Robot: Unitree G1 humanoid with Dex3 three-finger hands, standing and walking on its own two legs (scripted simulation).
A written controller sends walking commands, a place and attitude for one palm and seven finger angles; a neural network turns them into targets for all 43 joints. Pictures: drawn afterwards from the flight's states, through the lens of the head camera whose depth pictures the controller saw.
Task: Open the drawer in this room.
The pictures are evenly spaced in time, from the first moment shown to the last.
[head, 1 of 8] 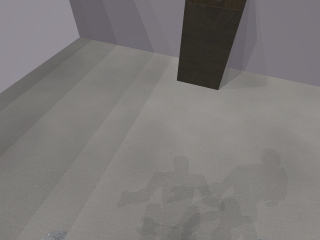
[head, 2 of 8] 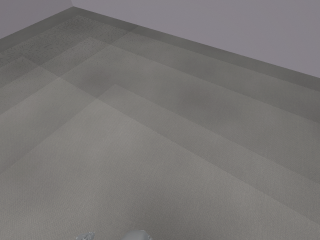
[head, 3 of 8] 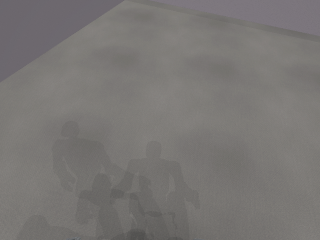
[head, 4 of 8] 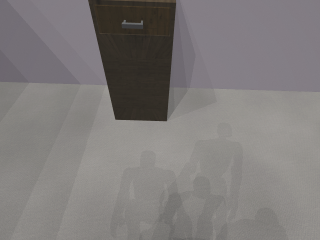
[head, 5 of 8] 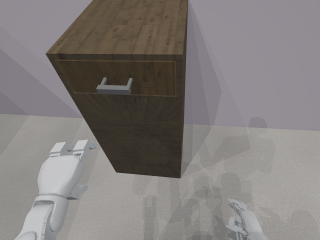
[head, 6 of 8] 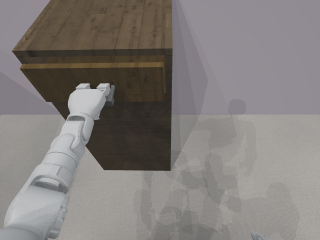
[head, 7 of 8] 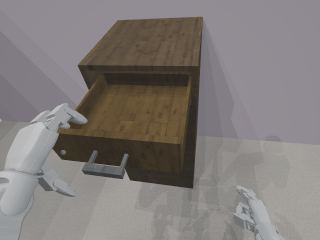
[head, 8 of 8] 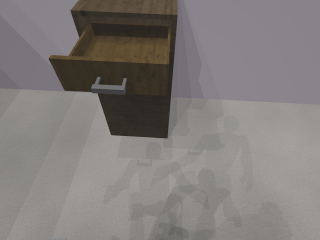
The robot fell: no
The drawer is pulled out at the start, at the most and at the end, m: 0.00 0.30 0.30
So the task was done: yes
